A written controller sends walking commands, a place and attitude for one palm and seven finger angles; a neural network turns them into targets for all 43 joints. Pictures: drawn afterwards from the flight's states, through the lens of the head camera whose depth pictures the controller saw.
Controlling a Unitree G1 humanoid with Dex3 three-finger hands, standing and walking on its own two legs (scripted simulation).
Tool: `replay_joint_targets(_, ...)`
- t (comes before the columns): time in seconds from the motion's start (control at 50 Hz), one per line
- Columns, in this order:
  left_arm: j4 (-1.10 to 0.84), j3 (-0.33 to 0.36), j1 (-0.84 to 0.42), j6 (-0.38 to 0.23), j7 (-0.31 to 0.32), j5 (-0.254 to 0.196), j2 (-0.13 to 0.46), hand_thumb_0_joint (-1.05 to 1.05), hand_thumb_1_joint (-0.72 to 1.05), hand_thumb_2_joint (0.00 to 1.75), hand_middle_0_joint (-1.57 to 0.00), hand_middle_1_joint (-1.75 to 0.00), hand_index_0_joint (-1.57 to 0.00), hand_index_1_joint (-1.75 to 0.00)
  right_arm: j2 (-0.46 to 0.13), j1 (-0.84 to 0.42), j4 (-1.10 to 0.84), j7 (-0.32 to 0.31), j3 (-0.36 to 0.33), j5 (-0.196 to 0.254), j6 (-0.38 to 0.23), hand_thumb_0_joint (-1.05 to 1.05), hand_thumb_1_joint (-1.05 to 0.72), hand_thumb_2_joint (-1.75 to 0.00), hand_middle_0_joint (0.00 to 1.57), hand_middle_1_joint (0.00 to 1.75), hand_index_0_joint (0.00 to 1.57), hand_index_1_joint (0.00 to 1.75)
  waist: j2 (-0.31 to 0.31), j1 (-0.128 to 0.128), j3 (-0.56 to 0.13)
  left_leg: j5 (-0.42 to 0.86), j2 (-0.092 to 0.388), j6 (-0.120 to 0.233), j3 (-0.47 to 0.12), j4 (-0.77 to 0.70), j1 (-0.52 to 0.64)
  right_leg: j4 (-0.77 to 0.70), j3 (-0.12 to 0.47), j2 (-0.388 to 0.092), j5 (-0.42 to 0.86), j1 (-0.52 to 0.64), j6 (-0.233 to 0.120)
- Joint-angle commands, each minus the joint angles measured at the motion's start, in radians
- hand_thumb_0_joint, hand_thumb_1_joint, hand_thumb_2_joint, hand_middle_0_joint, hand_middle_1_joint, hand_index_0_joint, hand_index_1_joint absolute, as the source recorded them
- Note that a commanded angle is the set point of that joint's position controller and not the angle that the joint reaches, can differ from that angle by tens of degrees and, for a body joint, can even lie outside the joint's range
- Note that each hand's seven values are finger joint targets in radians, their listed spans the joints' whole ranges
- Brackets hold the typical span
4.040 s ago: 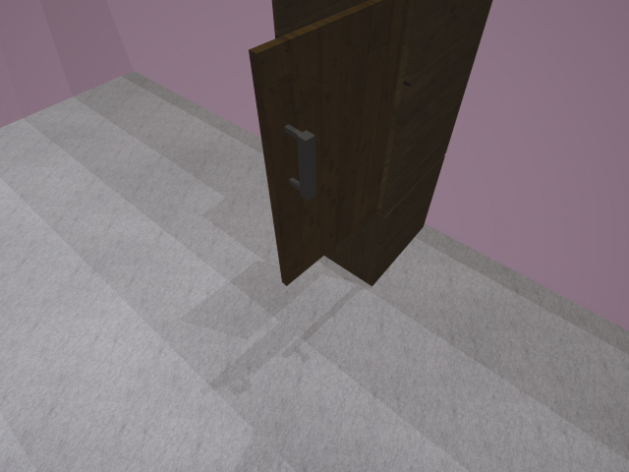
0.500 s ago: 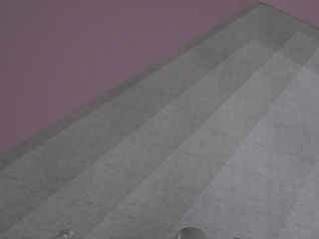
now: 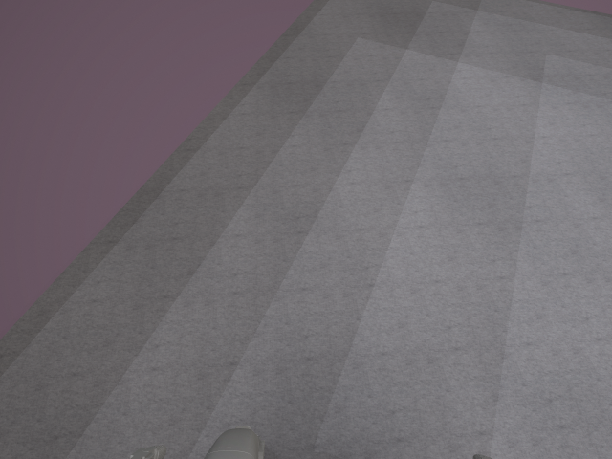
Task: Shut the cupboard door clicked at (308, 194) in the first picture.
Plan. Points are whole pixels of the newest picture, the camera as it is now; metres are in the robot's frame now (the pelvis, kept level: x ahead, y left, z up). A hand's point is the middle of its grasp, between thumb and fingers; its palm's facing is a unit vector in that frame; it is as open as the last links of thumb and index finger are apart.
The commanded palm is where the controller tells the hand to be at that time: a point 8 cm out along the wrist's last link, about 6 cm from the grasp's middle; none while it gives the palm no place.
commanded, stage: walk around to get in front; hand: left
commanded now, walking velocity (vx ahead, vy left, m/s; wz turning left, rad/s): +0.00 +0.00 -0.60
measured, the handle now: out of the picture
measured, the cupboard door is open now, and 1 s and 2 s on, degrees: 85 85 85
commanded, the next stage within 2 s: walk to a spot facing it in 1.38 s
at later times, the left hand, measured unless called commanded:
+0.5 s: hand (227, 374) +0.25 +0.14 -0.16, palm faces -0.37 -0.91 -0.19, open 7.4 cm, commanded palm none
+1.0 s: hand (285, 325) +0.34 +0.06 -0.19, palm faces -0.44 -0.88 -0.18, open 7.3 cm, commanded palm none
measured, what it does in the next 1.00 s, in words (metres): walks ahead, turning right: left foot, then right foot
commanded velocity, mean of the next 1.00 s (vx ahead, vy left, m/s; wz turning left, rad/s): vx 0.30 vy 0.00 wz -0.47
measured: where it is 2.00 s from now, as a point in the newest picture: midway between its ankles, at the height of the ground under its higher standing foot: (439, 339)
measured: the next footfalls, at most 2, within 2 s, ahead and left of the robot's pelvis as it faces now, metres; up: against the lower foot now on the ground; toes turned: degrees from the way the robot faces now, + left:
left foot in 0.12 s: +0.07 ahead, +0.13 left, +0.00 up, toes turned -2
right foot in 0.56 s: +0.12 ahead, -0.17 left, +0.00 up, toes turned -29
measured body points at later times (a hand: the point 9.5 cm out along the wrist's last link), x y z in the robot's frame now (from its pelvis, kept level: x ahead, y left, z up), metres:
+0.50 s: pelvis +0.07 -0.01 +0.00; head +0.12 -0.02 +0.45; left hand +0.26 +0.19 -0.14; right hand -0.04 -0.24 -0.14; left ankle +0.03 +0.13 -0.74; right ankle +0.06 -0.15 -0.70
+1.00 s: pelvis +0.26 -0.11 -0.01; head +0.30 -0.12 +0.43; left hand +0.37 +0.10 -0.17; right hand +0.25 -0.39 -0.14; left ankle +0.38 -0.06 -0.74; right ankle +0.09 -0.15 -0.73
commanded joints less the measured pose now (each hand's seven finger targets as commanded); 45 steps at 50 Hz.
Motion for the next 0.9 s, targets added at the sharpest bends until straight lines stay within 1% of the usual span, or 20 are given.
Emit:
replay_joint_targets(0.0,-0.065,0.066,0.016,-0.014,0.015,0.005,0.218,0.00,0.90,0.90,-0.20,-0.30,-0.20,-0.30,-0.073,0.016,-0.077,-0.009,-0.016,0.006,-0.033,0.00,-0.90,-0.90,0.20,0.30,0.20,0.30,-0.132,0.013,-0.169,-0.004,-0.036,0.015,0.013,-0.169,0.062,-0.079,0.263,-0.247,0.545,0.139,-0.151)
replay_joint_targets(0.06,-0.075,0.059,-0.041,-0.004,0.014,-0.005,0.188,0.00,0.90,0.90,-0.20,-0.30,-0.20,-0.30,-0.101,0.132,-0.040,-0.019,-0.021,0.005,-0.048,0.00,-0.90,-0.90,0.20,0.30,0.20,0.30,-0.078,-0.053,-0.183,0.211,-0.008,0.037,-0.001,-0.477,0.334,0.019,0.240,-0.170,0.378,-0.035,-0.058)
replay_joint_targets(0.08,-0.095,0.050,-0.015,0.001,0.008,-0.015,0.118,0.00,0.90,0.90,-0.20,-0.30,-0.20,-0.30,-0.184,0.165,-0.037,-0.022,-0.033,-0.011,-0.061,0.00,-0.90,-0.90,0.20,0.30,0.20,0.30,0.174,-0.056,-0.208,0.285,0.209,0.108,-0.232,-0.597,0.455,0.164,0.133,-0.032,0.055,-0.199,0.008)
replay_joint_targets(0.1,-0.110,0.044,-0.008,0.000,-0.001,-0.015,0.098,0.00,0.90,0.90,-0.20,-0.30,-0.20,-0.30,-0.254,0.187,-0.050,-0.026,-0.044,-0.022,-0.058,0.00,-0.90,-0.90,0.20,0.30,0.20,0.30,0.356,-0.056,-0.207,0.394,0.425,0.223,-0.417,-0.638,0.467,0.429,-0.030,0.028,-0.373,-0.295,0.062)
replay_joint_targets(0.12,-0.110,0.049,-0.035,0.004,-0.007,-0.002,0.126,0.00,0.90,0.90,-0.20,-0.30,-0.20,-0.30,-0.243,0.173,-0.061,-0.025,-0.037,-0.032,-0.051,0.00,-0.90,-0.90,0.20,0.30,0.20,0.30,0.239,-0.063,-0.159,0.310,0.449,0.274,-0.398,-0.641,0.364,0.597,0.013,-0.035,-0.361,-0.282,0.058)
replay_joint_targets(0.14,-0.091,0.055,-0.009,0.008,-0.015,0.011,0.126,0.00,0.90,0.90,-0.20,-0.30,-0.20,-0.30,-0.186,0.116,-0.074,-0.024,-0.018,-0.033,-0.057,0.00,-0.90,-0.90,0.20,0.30,0.20,0.30,0.229,-0.025,-0.126,0.221,0.392,0.245,-0.331,-0.671,0.334,0.655,0.011,-0.059,-0.280,-0.315,0.067)
replay_joint_targets(0.22,-0.076,0.050,-0.047,0.003,-0.052,0.014,0.087,0.00,0.90,0.90,-0.20,-0.30,-0.20,-0.30,-0.142,0.132,-0.066,-0.021,-0.011,-0.029,-0.079,0.00,-0.90,-0.90,0.20,0.30,0.20,0.30,0.189,-0.021,-0.093,0.279,0.265,0.189,-0.086,-0.652,0.403,0.674,-0.060,-0.093,-0.103,-0.383,0.081)
replay_joint_targets(0.34,-0.098,0.027,-0.153,-0.011,-0.069,0.012,0.050,0.00,0.90,0.90,-0.20,-0.30,-0.20,-0.30,-0.140,0.278,-0.001,-0.012,-0.020,-0.030,-0.095,0.00,-0.90,-0.90,0.20,0.30,0.20,0.30,0.193,-0.073,-0.097,0.394,0.282,0.184,0.059,-0.637,0.520,0.459,-0.134,-0.122,-0.066,-0.394,0.077)
replay_joint_targets(0.44,-0.106,0.023,-0.191,-0.018,-0.072,0.011,0.055,0.00,0.90,0.90,-0.20,-0.30,-0.20,-0.30,-0.159,0.265,0.011,0.006,-0.029,-0.038,-0.088,0.00,-0.90,-0.90,0.20,0.30,0.20,0.30,0.217,-0.068,-0.051,0.272,0.314,0.173,0.138,-0.629,0.404,0.218,-0.199,-0.101,-0.111,-0.217,0.046)
replay_joint_targets(0.48,-0.091,0.031,-0.145,-0.024,-0.070,0.012,0.068,0.00,0.90,0.90,-0.20,-0.30,-0.20,-0.30,-0.172,0.250,0.013,0.009,-0.026,-0.038,-0.087,0.00,-0.90,-0.90,0.20,0.30,0.20,0.30,0.182,-0.032,-0.066,0.311,0.303,0.157,0.175,-0.552,0.358,0.135,-0.226,-0.069,-0.094,-0.085,0.024)
replay_joint_targets(0.5,-0.053,0.041,-0.023,-0.032,-0.065,0.012,0.091,0.00,0.90,0.90,-0.20,-0.30,-0.20,-0.30,-0.178,0.214,0.006,0.011,-0.026,-0.032,-0.087,0.00,-0.90,-0.90,0.20,0.30,0.20,0.30,0.126,0.041,-0.115,0.397,0.266,0.130,0.221,-0.378,0.293,0.043,-0.239,-0.037,-0.041,0.098,0.000)
replay_joint_targets(0.52,0.006,0.062,0.164,-0.046,-0.053,0.015,0.173,0.00,0.90,0.90,-0.20,-0.30,-0.20,-0.30,-0.152,0.173,-0.014,0.023,-0.018,-0.017,-0.093,0.00,-0.90,-0.90,0.20,0.30,0.20,0.30,-0.043,0.132,-0.210,0.405,0.204,0.089,0.289,-0.120,0.098,-0.028,-0.114,-0.111,-0.089,0.407,-0.053)
replay_joint_targets(0.54,0.048,0.099,0.332,-0.060,-0.029,0.010,0.313,0.00,0.90,0.90,-0.20,-0.30,-0.20,-0.30,-0.071,0.104,-0.078,0.032,0.006,0.000,-0.094,0.00,-0.90,-0.90,0.20,0.30,0.20,0.30,-0.362,0.203,-0.275,-0.194,0.028,0.028,0.277,0.224,-0.253,-0.174,0.429,-0.430,-0.083,0.608,-0.184)
replay_joint_targets(0.56,0.051,0.099,0.321,-0.054,-0.011,-0.014,0.341,0.00,0.90,0.90,-0.20,-0.30,-0.20,-0.30,-0.112,0.042,-0.097,0.025,-0.001,-0.005,-0.088,0.00,-0.90,-0.90,0.20,0.30,0.20,0.30,-0.285,0.184,-0.234,-0.215,0.045,0.044,0.063,0.361,-0.330,-0.255,0.523,-0.478,-0.059,0.524,-0.225)
replay_joint_targets(0.58,0.030,0.087,0.225,-0.053,-0.004,-0.018,0.287,0.00,0.90,0.90,-0.20,-0.30,-0.20,-0.30,-0.117,0.030,-0.084,0.025,-0.010,-0.003,-0.089,0.00,-0.90,-0.90,0.20,0.30,0.20,0.30,-0.168,0.135,-0.141,-0.088,0.091,0.046,0.008,0.378,-0.356,-0.271,0.428,-0.449,-0.107,0.433,-0.229)
replay_joint_targets(0.64,-0.022,0.047,0.027,-0.065,0.004,-0.004,0.170,0.00,0.90,0.90,-0.20,-0.30,-0.20,-0.30,-0.098,0.087,-0.021,0.024,-0.017,-0.021,-0.070,0.00,-0.90,-0.90,0.20,0.30,0.20,0.30,-0.154,0.012,-0.081,0.056,0.121,0.022,0.003,0.235,-0.147,-0.294,0.184,-0.322,-0.005,0.116,-0.153)
replay_joint_targets(0.68,-0.016,0.042,0.023,-0.081,-0.001,0.002,0.158,0.00,0.90,0.90,-0.20,-0.30,-0.20,-0.30,-0.069,0.124,-0.002,0.029,-0.012,-0.024,-0.062,0.00,-0.90,-0.90,0.20,0.30,0.20,0.30,-0.111,-0.020,-0.070,0.098,0.091,0.012,0.030,0.143,-0.094,-0.295,0.114,-0.280,0.123,0.073,-0.148)
replay_joint_targets(0.72,0.004,0.043,0.048,-0.089,-0.007,0.001,0.167,0.00,0.90,0.90,-0.20,-0.30,-0.20,-0.30,-0.059,0.107,-0.005,0.034,-0.010,-0.023,-0.063,0.00,-0.90,-0.90,0.20,0.30,0.20,0.30,-0.066,-0.017,-0.082,0.142,0.067,0.007,0.043,0.054,-0.087,-0.289,0.101,-0.261,0.149,0.101,-0.155)
replay_joint_targets(0.84,0.061,0.046,0.126,-0.096,-0.008,0.003,0.167,0.00,0.90,0.90,-0.20,-0.30,-0.20,-0.30,-0.044,-0.038,-0.059,0.040,-0.007,-0.016,-0.096,0.00,-0.90,-0.90,0.20,0.30,0.20,0.30,-0.104,0.029,-0.078,0.165,0.014,0.024,0.060,-0.225,-0.068,-0.229,0.127,-0.258,0.308,0.238,-0.148)
replay_joint_targets(0.88,0.068,0.047,0.122,-0.094,-0.005,0.001,0.169,0.00,0.90,0.90,-0.20,-0.30,-0.20,-0.30,-0.049,-0.030,-0.054,0.037,-0.008,-0.016,-0.106,0.00,-0.90,-0.90,0.20,0.30,0.20,0.30,-0.097,0.012,-0.071,0.173,-0.008,0.040,0.074,-0.311,0.025,-0.184,0.127,-0.260,0.363,0.221,-0.136)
